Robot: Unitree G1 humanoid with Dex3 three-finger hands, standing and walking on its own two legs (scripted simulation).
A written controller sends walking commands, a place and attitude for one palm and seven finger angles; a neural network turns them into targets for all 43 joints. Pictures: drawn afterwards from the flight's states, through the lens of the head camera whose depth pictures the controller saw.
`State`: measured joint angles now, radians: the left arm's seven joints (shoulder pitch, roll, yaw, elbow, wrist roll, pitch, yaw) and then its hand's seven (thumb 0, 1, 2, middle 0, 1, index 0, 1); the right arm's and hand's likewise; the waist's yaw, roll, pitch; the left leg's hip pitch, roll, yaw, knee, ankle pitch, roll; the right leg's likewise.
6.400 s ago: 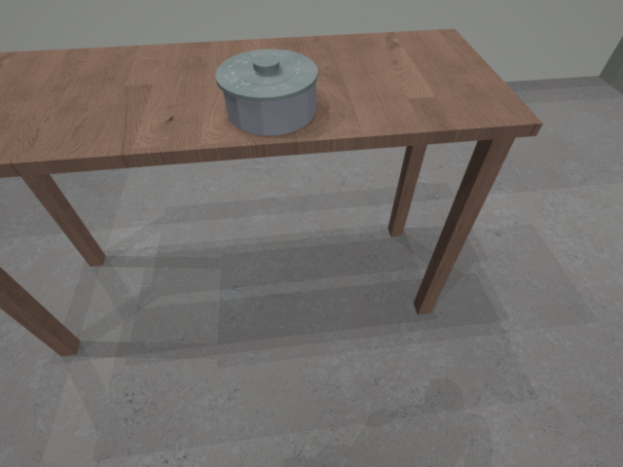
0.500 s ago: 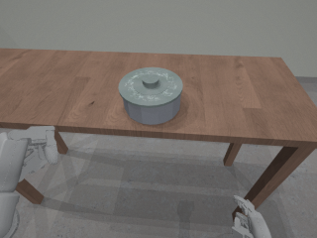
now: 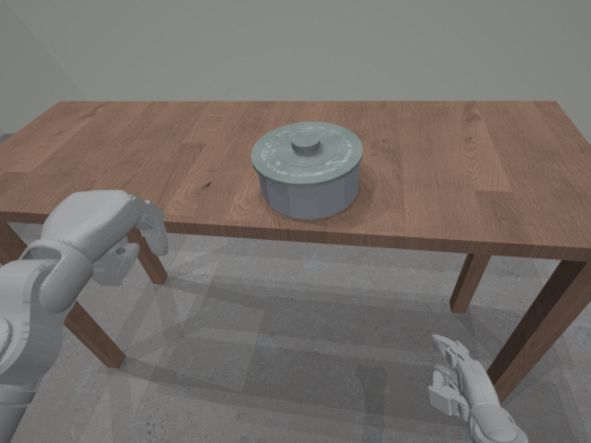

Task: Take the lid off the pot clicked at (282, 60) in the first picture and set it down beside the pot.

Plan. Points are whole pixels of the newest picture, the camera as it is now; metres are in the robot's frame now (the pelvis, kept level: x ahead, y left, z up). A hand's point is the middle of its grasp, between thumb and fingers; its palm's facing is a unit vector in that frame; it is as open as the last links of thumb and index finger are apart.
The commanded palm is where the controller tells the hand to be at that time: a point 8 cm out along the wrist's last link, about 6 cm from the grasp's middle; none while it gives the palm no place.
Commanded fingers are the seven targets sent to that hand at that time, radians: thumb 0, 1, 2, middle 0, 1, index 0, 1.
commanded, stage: reach forward and open the fingers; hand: left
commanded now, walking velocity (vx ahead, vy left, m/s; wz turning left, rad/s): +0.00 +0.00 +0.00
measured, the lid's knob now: (305, 142) +0.55 +0.08 +0.15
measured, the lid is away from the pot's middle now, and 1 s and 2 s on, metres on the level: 0.00 0.00 0.00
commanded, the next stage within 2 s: move the open hand above the knob in 0.50 s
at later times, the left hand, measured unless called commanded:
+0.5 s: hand (129, 218) +0.29 +0.25 +0.20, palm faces -0.06 -0.04 -1.00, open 9.8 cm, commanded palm +0.26 +0.25 +0.28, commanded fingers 0.00 -0.37 1.65 -0.87 -0.08 -0.87 -0.08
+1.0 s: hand (172, 191) +0.33 +0.21 +0.21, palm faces -0.12 -0.03 -0.99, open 10.0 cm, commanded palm +0.32 +0.20 +0.28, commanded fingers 0.00 -0.37 1.64 -0.86 -0.08 -0.86 -0.08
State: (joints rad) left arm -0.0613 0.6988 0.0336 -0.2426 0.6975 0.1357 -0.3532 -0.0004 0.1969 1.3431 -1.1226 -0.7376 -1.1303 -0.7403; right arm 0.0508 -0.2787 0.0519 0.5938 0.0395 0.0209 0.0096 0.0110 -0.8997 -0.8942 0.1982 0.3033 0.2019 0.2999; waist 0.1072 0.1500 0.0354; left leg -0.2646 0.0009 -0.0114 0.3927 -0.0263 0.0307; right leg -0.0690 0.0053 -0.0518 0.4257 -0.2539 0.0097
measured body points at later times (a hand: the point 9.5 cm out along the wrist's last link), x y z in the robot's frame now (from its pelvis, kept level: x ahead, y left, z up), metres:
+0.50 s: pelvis -0.02 +0.01 +0.00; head -0.05 -0.02 +0.44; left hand +0.29 +0.25 +0.25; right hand +0.19 -0.20 -0.09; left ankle +0.12 +0.09 -0.74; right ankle -0.01 -0.13 -0.74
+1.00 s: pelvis -0.04 +0.01 -0.01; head -0.07 -0.02 +0.44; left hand +0.33 +0.21 +0.26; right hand +0.17 -0.21 -0.09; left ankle +0.12 +0.09 -0.74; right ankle -0.01 -0.13 -0.74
